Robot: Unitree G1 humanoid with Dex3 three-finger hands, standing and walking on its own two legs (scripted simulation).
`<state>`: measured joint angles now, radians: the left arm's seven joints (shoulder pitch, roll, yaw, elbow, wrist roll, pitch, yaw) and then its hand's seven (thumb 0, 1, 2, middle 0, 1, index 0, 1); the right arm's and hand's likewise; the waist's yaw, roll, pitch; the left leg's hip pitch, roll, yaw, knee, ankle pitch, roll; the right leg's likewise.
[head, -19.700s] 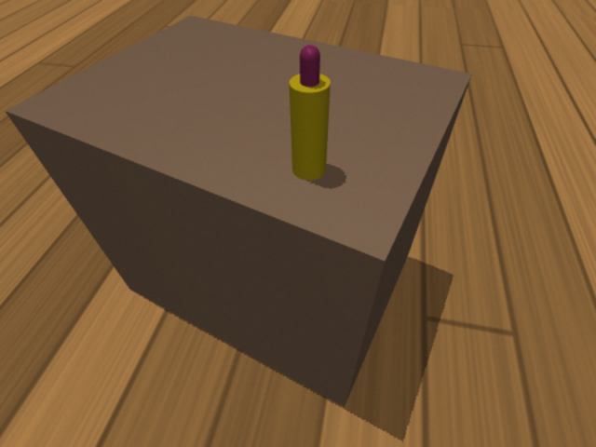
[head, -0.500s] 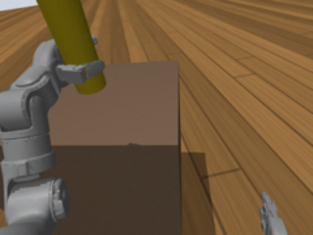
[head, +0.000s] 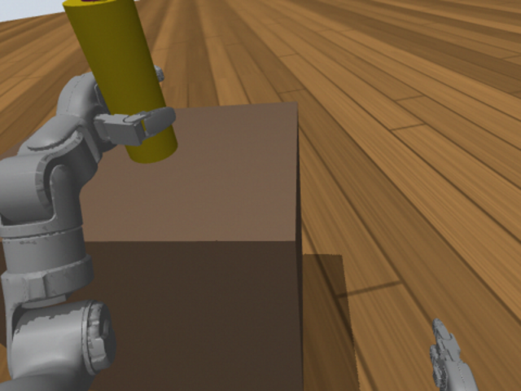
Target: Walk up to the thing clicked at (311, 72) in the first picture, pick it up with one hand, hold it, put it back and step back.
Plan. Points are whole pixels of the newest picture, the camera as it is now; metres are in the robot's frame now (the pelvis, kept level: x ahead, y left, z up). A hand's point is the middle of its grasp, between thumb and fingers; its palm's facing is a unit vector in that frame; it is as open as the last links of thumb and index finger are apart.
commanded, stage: crouch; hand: left
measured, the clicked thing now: (121, 61) +0.34 +0.16 +0.40
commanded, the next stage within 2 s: lower in 1.74 s
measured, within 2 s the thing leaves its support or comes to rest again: neither
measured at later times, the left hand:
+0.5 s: hand (168, 141) +0.41 +0.16 +0.26, palm faces +0.11 -0.99 +0.01, open 9.0 cm
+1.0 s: hand (177, 143) +0.47 +0.18 +0.23, palm faces +0.12 -0.99 -0.01, open 9.0 cm
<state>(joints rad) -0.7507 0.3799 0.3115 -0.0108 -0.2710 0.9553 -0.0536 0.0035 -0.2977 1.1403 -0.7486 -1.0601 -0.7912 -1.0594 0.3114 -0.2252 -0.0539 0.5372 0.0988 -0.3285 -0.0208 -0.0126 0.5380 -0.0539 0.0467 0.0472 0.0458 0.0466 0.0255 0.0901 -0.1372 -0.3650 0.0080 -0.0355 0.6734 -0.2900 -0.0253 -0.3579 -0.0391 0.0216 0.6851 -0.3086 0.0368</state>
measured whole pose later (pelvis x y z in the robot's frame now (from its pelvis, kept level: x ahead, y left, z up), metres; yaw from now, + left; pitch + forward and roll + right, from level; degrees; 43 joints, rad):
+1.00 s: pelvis +0.02 +0.00 +0.00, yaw -1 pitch +4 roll +0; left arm -0.83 0.38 0.29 0.67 -0.14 0.30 -0.05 0.00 -0.30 1.15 -0.76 -1.05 -0.80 -1.04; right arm 0.32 -0.21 -0.02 0.53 0.03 -0.37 -0.05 -0.01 0.56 -0.04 0.05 0.05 0.05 0.05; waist -0.05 0.05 -0.09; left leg -0.43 0.02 -0.02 0.66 -0.30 -0.02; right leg -0.42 -0.02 0.03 0.65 -0.30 0.04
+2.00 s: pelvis +0.03 +0.01 +0.01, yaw -2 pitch +7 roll -1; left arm -0.89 0.40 0.32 0.95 -0.11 0.04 -0.05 0.00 -0.30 1.14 -0.76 -1.05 -0.80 -1.05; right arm 0.28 -0.21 -0.01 0.49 0.02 -0.22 -0.04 -0.01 0.54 -0.05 0.05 0.05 0.05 0.05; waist -0.10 0.03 -0.08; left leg -0.47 0.03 -0.02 0.64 -0.30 -0.02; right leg -0.45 -0.02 0.03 0.61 -0.29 0.04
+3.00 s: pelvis +0.03 +0.01 -0.02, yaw -2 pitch +13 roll -2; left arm -0.86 0.42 0.36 1.01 -0.09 -0.13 -0.05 0.00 -0.29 1.02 -0.78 -0.99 -0.83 -0.99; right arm 0.33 -0.22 -0.02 0.27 0.00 -0.09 -0.02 -0.01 0.50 -0.05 0.05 0.05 0.05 0.05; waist -0.14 0.02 -0.10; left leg -0.69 0.05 -0.02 0.85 -0.39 -0.02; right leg -0.66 0.00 0.04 0.79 -0.37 0.04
